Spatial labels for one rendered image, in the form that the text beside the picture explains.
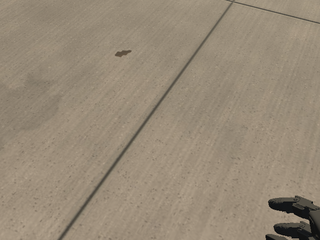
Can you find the right robot hand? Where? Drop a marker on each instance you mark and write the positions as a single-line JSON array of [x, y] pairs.
[[301, 207]]

